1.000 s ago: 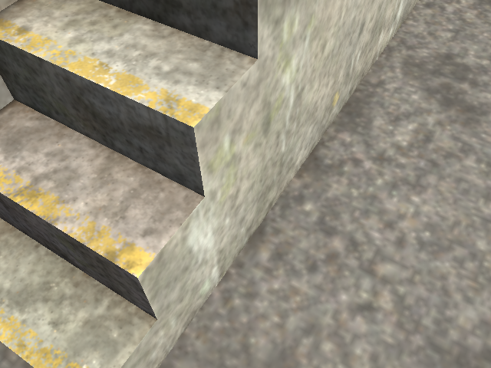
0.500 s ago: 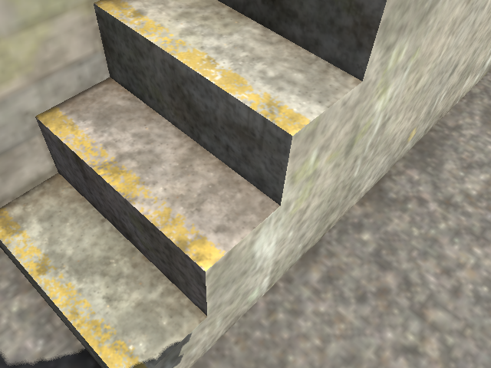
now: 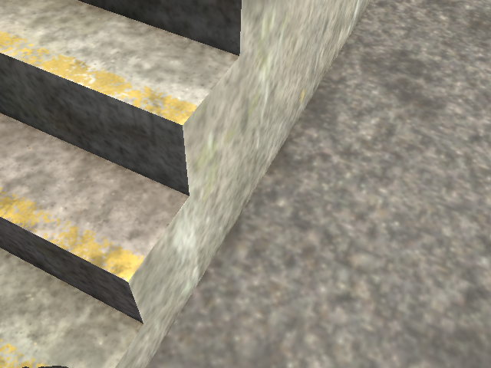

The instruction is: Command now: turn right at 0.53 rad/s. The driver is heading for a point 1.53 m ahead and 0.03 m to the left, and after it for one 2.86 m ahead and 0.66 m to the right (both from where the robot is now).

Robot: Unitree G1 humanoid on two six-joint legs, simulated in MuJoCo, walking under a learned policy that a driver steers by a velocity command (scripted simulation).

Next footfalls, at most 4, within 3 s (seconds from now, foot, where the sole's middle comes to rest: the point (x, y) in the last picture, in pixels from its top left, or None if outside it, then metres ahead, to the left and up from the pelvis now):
0.28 right None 0.02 -0.19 -0.78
0.66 left None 0.06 -0.04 -0.78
0.98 right None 0.05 -0.31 -0.78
1.46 left None -0.03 -0.07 -0.78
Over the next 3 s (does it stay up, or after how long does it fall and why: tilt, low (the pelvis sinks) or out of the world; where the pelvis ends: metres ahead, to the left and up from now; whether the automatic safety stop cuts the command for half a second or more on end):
stays up -0.05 -0.23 0.00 its command is cut before an obstacle from the start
